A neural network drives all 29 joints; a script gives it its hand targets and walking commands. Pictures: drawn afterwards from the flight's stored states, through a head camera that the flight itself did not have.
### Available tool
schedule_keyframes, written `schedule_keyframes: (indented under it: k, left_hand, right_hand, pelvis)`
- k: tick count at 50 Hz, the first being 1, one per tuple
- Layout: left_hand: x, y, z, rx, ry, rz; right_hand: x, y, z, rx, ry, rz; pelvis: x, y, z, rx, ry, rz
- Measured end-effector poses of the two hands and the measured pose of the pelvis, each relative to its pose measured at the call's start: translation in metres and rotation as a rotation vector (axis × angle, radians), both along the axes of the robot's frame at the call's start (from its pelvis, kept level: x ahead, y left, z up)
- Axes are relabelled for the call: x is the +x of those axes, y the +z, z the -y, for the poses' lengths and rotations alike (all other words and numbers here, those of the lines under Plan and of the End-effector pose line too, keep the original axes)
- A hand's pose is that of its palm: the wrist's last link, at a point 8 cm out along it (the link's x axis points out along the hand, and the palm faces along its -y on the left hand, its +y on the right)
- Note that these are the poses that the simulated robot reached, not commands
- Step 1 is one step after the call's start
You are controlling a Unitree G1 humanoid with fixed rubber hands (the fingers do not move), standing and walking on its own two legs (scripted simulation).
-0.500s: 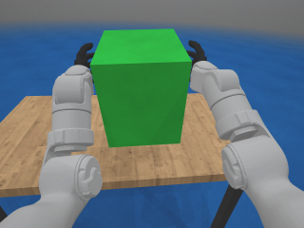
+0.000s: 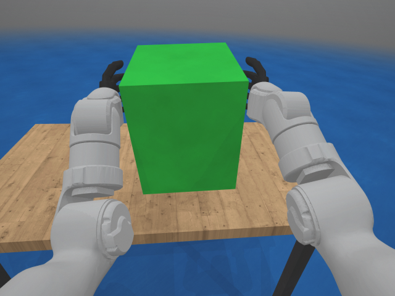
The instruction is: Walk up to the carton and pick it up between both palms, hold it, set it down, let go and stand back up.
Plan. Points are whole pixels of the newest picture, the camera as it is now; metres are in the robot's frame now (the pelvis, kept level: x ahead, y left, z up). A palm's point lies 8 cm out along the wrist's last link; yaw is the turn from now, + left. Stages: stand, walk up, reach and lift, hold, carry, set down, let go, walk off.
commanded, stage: hold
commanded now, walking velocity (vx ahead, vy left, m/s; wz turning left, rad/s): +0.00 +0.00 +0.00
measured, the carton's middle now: (185, 115) +0.39 +0.00 +0.27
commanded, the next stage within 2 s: none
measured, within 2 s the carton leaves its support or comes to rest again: neither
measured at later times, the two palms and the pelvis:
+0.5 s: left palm (113, 101) +0.39 +0.13 +0.30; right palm (257, 94) +0.38 -0.14 +0.32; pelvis +0.01 -0.01 +0.00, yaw +0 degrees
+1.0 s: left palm (107, 96) +0.38 +0.14 +0.32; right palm (256, 91) +0.37 -0.13 +0.33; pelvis +0.01 +0.00 +0.00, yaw +0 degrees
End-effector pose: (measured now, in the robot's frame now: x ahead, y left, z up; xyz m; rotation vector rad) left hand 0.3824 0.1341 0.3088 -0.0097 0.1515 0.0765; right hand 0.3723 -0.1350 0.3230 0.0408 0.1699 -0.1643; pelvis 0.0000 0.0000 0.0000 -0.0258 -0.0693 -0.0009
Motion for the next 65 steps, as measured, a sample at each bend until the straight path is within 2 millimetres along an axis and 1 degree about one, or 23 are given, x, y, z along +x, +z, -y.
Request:
schedule_keyframes:
  k: [10,16,22,30,35,40,49,57,65]
  left_hand:
    - [0.004,0.014,0.002,0.014,0.004,0.026]
    - [0.007,0.011,0.002,0.008,0.003,0.012]
    - [0.008,0.001,0.003,0.008,0.004,0.016]
    - [0.006,-0.013,0.003,-0.004,0.011,-0.004]
    - [0.0,-0.006,0.0,-0.002,0.027,0.037]
    - [0.0,-0.003,-0.001,-0.017,0.02,0.023]
    - [-0.001,0.006,-0.003,-0.013,0.01,0.029]
    - [-0.002,0.004,-0.003,-0.005,0.003,0.028]
    - [-0.003,-0.003,-0.001,0.001,-0.001,0.008]
  right_hand:
    - [0.004,0.01,0.002,-0.009,0.008,0.025]
    - [0.007,0.009,0.002,-0.02,0.007,0.011]
    - [0.009,0.002,0.003,-0.023,0.011,0.014]
    - [0.01,-0.011,0.003,-0.022,0.016,-0.005]
    - [0.007,-0.006,0.0,-0.021,0.031,0.035]
    - [0.005,-0.006,-0.001,-0.004,0.02,0.021]
    - [0.002,0.006,-0.003,-0.016,0.012,0.028]
    - [-0.001,0.008,-0.003,-0.017,0.006,0.027]
    - [-0.002,0.0,-0.001,-0.015,0.003,0.008]
  pelvis:
    - [0.003,0.0,0.002,0.0,-0.006,-0.017]
    - [0.006,0.0,0.004,0.0,-0.005,-0.011]
    - [0.009,0.001,0.006,-0.001,0.005,-0.003]
    - [0.008,0.001,0.004,0.0,0.006,0.003]
    - [0.008,0.001,0.004,-0.002,0.003,-0.005]
    - [0.006,0.001,0.003,0.003,0.003,0.0]
    - [0.006,0.001,0.002,0.002,0.0,0.008]
    - [0.005,0.0,0.001,0.0,0.005,0.013]
    - [0.002,0.0,-0.001,-0.002,0.003,0.012]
